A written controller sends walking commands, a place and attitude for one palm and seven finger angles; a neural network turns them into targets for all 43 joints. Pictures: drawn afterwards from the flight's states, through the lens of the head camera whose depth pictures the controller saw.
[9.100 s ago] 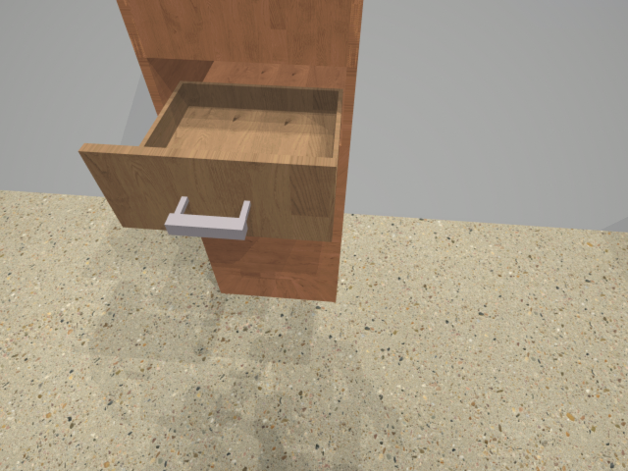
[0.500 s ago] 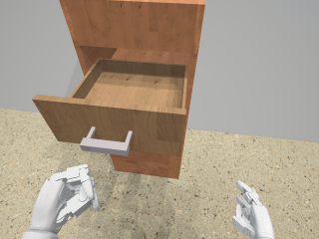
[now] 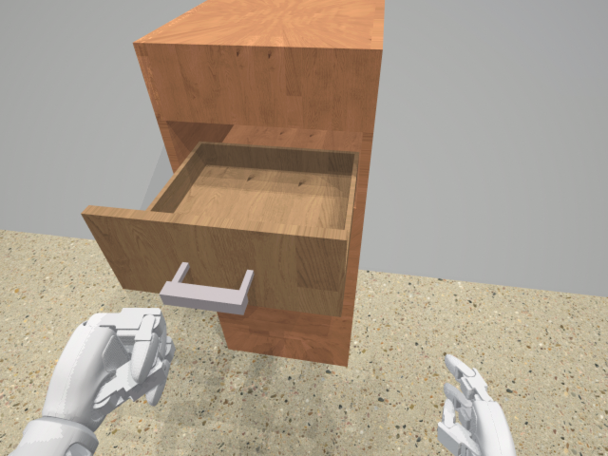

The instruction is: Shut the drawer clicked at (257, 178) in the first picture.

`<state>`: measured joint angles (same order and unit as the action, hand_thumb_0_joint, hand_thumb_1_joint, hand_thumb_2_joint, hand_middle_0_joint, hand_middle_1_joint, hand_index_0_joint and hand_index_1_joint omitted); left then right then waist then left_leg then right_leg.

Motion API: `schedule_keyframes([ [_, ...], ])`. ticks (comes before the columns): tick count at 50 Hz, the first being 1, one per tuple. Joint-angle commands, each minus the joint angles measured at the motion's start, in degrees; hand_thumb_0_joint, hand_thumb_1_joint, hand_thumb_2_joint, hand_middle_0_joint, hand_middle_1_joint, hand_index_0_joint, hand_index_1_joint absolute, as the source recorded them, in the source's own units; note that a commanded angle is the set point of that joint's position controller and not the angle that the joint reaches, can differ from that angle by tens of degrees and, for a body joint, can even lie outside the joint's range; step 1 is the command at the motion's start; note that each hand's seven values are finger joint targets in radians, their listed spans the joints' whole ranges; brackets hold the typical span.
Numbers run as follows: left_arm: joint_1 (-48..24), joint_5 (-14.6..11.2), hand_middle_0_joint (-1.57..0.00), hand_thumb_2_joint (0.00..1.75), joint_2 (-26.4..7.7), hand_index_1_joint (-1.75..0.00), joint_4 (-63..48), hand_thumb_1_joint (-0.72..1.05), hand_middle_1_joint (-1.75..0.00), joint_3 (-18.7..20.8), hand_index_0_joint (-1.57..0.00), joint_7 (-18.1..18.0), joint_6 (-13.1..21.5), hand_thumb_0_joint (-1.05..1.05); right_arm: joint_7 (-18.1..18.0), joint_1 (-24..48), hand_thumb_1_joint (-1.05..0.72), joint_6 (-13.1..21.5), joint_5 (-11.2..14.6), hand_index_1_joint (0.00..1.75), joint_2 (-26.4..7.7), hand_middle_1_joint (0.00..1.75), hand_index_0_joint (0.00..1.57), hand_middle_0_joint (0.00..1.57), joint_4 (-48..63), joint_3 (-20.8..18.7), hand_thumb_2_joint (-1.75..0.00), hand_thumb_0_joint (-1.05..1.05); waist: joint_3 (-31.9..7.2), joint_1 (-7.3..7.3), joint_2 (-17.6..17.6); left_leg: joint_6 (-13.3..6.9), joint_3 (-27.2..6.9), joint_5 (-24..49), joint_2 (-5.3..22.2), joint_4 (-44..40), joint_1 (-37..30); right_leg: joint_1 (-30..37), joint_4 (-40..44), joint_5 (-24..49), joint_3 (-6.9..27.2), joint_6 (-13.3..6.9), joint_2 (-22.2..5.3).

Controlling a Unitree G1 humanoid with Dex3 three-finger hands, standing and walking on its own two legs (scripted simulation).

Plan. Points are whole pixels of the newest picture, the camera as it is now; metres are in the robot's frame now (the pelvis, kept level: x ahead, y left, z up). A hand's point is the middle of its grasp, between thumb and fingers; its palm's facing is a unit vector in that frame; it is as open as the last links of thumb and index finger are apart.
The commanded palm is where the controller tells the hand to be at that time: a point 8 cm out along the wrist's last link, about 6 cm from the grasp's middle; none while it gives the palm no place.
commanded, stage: raise the hand and make a fist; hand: left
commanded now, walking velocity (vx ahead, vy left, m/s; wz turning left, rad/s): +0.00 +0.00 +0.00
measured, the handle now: (210, 285) +0.34 +0.18 +0.06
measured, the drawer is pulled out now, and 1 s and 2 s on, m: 0.29 0.29 0.29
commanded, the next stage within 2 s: bring the fist close to the handle in 0.24 s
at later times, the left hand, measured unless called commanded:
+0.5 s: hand (160, 370) +0.17 +0.17 +0.13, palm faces +0.01 -1.00 -0.10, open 3.3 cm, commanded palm +0.13 +0.21 +0.14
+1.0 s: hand (197, 356) +0.21 +0.15 +0.09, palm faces -0.04 -1.00 -0.06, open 3.3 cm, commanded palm +0.19 +0.21 +0.09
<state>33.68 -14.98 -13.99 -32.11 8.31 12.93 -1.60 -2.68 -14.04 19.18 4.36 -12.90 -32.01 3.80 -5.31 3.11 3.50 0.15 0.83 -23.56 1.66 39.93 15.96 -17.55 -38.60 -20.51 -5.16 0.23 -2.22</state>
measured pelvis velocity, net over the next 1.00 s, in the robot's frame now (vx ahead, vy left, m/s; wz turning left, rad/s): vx -0.01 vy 0.00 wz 0.00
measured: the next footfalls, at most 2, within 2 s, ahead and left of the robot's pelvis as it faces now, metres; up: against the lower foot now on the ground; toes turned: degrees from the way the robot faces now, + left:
none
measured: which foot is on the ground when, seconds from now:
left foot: down 0.00-1.00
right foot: down 0.00-1.00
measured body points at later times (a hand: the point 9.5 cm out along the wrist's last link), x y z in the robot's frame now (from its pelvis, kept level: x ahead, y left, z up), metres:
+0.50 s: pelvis -0.01 -0.01 +0.00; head -0.03 -0.04 +0.45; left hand +0.16 +0.22 +0.14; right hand +0.20 -0.23 -0.04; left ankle -0.02 +0.12 -0.72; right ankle +0.00 -0.12 -0.72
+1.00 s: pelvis -0.01 +0.00 +0.00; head +0.00 -0.02 +0.44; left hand +0.20 +0.21 +0.10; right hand +0.16 -0.23 -0.08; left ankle -0.02 +0.12 -0.72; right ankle +0.00 -0.12 -0.72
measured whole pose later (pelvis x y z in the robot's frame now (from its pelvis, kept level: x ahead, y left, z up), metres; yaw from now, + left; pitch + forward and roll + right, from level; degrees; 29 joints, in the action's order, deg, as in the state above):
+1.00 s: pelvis -0.01 +0.00 +0.00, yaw +0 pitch +3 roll +0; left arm 23.1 -12.3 -10.5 -12.4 4.8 10.9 9.7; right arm -2.2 -14.9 19.3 1.9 -13.9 -34.7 1.7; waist -2.8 0.4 2.9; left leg 0.0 1.2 -23.5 1.2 42.2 21.7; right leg -23.6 -41.5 -20.6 -4.6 0.3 -2.7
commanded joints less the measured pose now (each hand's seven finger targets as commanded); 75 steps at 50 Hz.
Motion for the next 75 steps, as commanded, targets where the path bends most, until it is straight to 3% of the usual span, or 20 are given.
schedule_keyframes([
  [1,-3.44,-1.48,-1.40,0.90,-6.27,-1.60,-11.92,0.90,-1.60,5.76,-1.40,-0.10,3.62,0.00,-0.89,8.89,-0.90,4.33,0.11,0.30,-5.43,0.30,0.20,0.20,10.70,-2.25,-0.90,0.00,-0.50,0.46,-2.23,-1.27,-0.90,12.60,-1.54,-7.56,1.74,1.96,7.26,10.55,0.14,-0.46,2.25],
  [6,-4.70,-1.61,-1.40,0.90,-5.66,-1.60,-12.14,0.90,-1.60,4.81,-1.40,-0.04,6.72,0.00,-0.80,8.06,-0.90,6.33,-0.14,0.30,-5.77,0.30,0.20,0.20,9.75,-2.36,-0.90,0.00,-0.50,0.00,0.18,-1.35,-0.77,12.62,-1.68,-7.30,0.62,1.93,7.77,10.61,0.54,-0.51,2.11],
  [8,-5.24,-1.80,-1.40,0.90,-6.29,-1.60,-9.64,0.90,-1.60,5.51,-1.40,0.18,6.82,0.00,-1.00,7.96,-0.90,6.72,-0.09,0.30,-6.03,0.30,0.20,0.20,9.15,-2.62,-0.90,0.00,0.41,-0.06,-3.23,-1.41,-0.88,11.79,-1.56,-7.29,1.45,1.56,8.32,9.82,0.94,-0.26,2.19],
  [11,-6.29,-1.53,-1.40,0.90,-5.89,-1.60,-8.50,0.90,-1.60,4.83,-1.40,0.57,6.28,0.00,-1.15,8.53,-0.90,7.18,0.04,0.30,-6.03,0.30,0.20,0.20,9.08,-2.51,-0.90,0.00,2.05,0.00,-1.59,-1.41,-0.83,9.95,-1.68,-7.94,1.74,0.91,9.19,7.01,1.46,-0.30,1.98],
  [13,-6.51,-1.70,-1.40,0.90,-6.22,-1.60,-7.86,0.90,-1.60,5.36,-1.40,0.76,5.86,0.00,-1.35,8.53,-0.90,7.32,0.04,0.30,-6.06,0.30,0.20,0.20,8.97,-2.63,-0.90,0.00,1.73,0.14,-2.87,-1.55,-0.80,10.02,-1.72,-7.82,1.50,0.99,9.50,6.88,1.84,-0.16,1.94],
  [15,-5.86,-1.75,-1.40,0.90,-8.52,-1.60,-6.56,0.90,-1.60,8.61,-1.40,0.68,5.57,0.00,-1.51,9.03,-0.90,7.29,-0.04,0.30,-6.10,0.30,0.20,0.20,8.38,-2.84,-0.90,0.00,0.39,0.69,-4.18,-1.49,-0.76,11.24,-1.64,-7.66,1.35,2.29,9.55,8.07,2.15,-0.16,1.98],
  [22,-8.21,-3.01,-1.40,0.90,-5.39,-1.60,-1.97,0.90,-1.60,6.25,-1.40,2.17,6.45,0.00,-1.69,8.03,-0.90,7.03,-0.27,0.30,-6.46,0.30,0.20,0.20,7.39,-2.88,-0.90,0.00,2.27,-0.53,-5.06,-1.46,-0.33,11.27,-1.84,-6.98,2.13,0.47,9.86,8.63,2.59,0.31,1.93],
  [27,-10.58,-1.01,-1.40,0.90,-4.66,-1.60,-3.19,0.90,-1.60,3.44,-1.40,1.41,9.34,0.00,-1.28,7.07,-0.90,7.72,-0.94,0.30,-6.75,0.30,0.20,0.20,7.40,-3.25,-0.90,0.00,-0.58,-0.99,-2.58,-1.60,-0.47,11.86,-2.08,-6.61,1.15,0.54,8.33,8.93,1.95,0.07,1.67],
  [37,-13.30,0.44,-1.40,0.90,-3.66,-1.60,3.82,0.90,-1.60,2.82,-1.40,-0.64,11.62,0.00,-0.87,6.34,-0.90,5.05,-1.79,0.30,-6.95,0.30,0.20,0.20,6.60,-3.99,-0.90,0.00,-0.66,-1.71,-4.51,-1.32,-0.44,12.09,-2.03,-6.02,3.99,-0.27,6.66,9.09,1.49,-0.01,1.41],
  [43,-15.71,1.02,-1.40,0.90,-1.79,-1.60,5.31,0.90,-1.60,0.30,-1.40,-1.06,13.95,0.00,-0.47,5.56,-0.90,4.27,-2.08,0.30,-7.13,0.30,0.20,0.20,6.87,-4.14,-0.90,0.00,-3.09,-2.34,-2.21,-1.00,-0.70,13.59,-1.91,-5.25,3.96,-1.00,4.25,11.15,0.76,-0.33,1.53],
  [48,-16.50,2.01,-1.40,0.90,-1.25,-1.60,7.39,0.90,-1.60,-0.79,-1.40,-2.14,15.50,0.00,-0.03,4.74,-0.90,3.45,-2.38,0.30,-7.29,0.30,0.20,0.20,7.03,-4.38,-0.90,0.00,-3.70,-2.71,-2.77,-0.76,-0.95,14.01,-1.76,-4.27,5.53,-2.37,2.49,11.52,0.47,-0.47,1.53],
  [50,-16.21,2.55,-1.40,0.90,-2.82,-1.60,9.43,0.90,-1.60,1.09,-1.40,-2.87,16.00,0.00,0.00,4.51,-0.90,2.70,-2.62,0.30,-7.56,0.30,0.20,0.20,6.62,-4.65,-0.90,0.00,-4.43,-2.43,-4.24,-0.73,-0.90,14.28,-1.68,-3.94,6.43,-2.33,2.01,11.56,0.46,-0.53,1.61],
  [52,-16.92,2.75,-1.40,0.90,-1.25,-1.60,9.75,0.90,-1.60,-0.59,-1.40,-2.94,16.66,0.00,0.19,4.22,-0.90,2.22,-2.68,0.30,-7.35,0.30,0.20,0.20,7.30,-4.59,-0.90,0.00,-5.24,-2.64,-3.43,-0.67,-0.80,14.81,-1.77,-3.36,6.70,-2.91,1.05,12.23,0.45,-0.61,1.55],
  [60,-23.75,2.69,-1.40,0.90,-2.78,-1.60,16.13,0.90,-1.60,0.59,-1.40,-2.77,19.74,0.00,0.11,3.74,-0.90,0.41,-2.76,0.30,-7.91,0.30,0.20,0.20,6.74,-4.83,-0.90,0.00,-6.20,-3.68,-4.33,-0.61,-0.81,12.56,-1.78,-1.07,9.70,-5.51,-0.40,10.05,1.18,-0.69,1.53],
  [64,-27.95,2.62,-1.40,0.90,-0.79,-1.60,18.70,0.90,-1.60,-1.98,-1.40,-2.24,20.44,0.00,0.25,3.43,-0.90,-0.20,-2.59,0.30,-7.85,0.30,0.20,0.20,6.80,-4.81,-0.90,0.00,-7.40,-4.40,-2.11,-0.34,-1.06,12.99,-1.87,0.07,10.05,-7.29,-1.92,10.84,1.03,-0.77,1.46],
  [65,-29.06,2.92,-1.40,0.90,-1.68,-1.60,20.04,0.90,-1.60,-1.06,-1.40,-2.50,20.59,0.00,0.21,3.07,-0.90,-0.55,-2.71,0.30,-8.05,0.30,0.20,0.20,6.42,-4.95,-0.90,0.00,-7.71,-4.51,-4.36,-0.47,-1.12,12.99,-1.80,0.30,10.65,-7.18,-2.03,10.74,1.07,-0.74,1.48],
  [68,-30.00,3.12,-1.40,0.90,-1.13,-1.60,20.05,0.90,-1.60,-1.63,-1.40,-2.61,21.11,0.00,0.57,3.03,-0.90,-1.21,-2.71,0.30,-7.87,0.30,0.20,0.20,7.21,-5.11,-0.90,0.00,-10.87,-3.79,-2.29,-0.24,-1.15,14.89,-1.83,0.79,10.13,-6.70,-3.49,12.49,1.02,-0.93,1.36],
  [70,-28.62,3.18,-1.40,0.90,-3.48,-1.60,20.85,0.90,-1.60,0.88,-1.40,-3.26,21.13,0.00,0.59,3.01,-0.90,-1.80,-2.80,0.30,-8.09,0.30,0.20,0.20,7.27,-5.21,-0.90,0.00,-11.57,-3.10,-3.12,-0.35,-1.01,15.65,-1.70,0.77,10.70,-5.32,-3.46,13.29,1.30,-0.99,1.35],
  [72,-27.30,2.93,-1.40,0.90,-2.04,-1.60,20.39,0.90,-1.60,0.08,-1.40,-3.46,21.01,0.00,0.82,3.05,-0.90,-2.27,-2.72,0.30,-7.60,0.30,0.20,0.20,7.99,-5.19,-0.90,0.00,-12.16,-2.81,-3.82,-0.38,-0.73,16.98,-1.67,0.70,10.52,-4.29,-3.57,15.28,1.25,-0.94,1.27],
  [75,-28.46,3.09,-1.40,0.90,-3.00,-1.60,19.54,0.90,-1.60,0.68,-1.40,-3.95,21.26,0.00,0.85,3.21,-0.90,-2.93,-2.63,0.30,-7.74,0.30,0.20,0.20,7.80,-5.20,-0.90,0.00,-11.18,-3.50,-3.93,-0.47,-0.74,16.70,-1.54,0.75,10.79,-4.70,-3.33,15.03,1.30,-0.90,1.32],
])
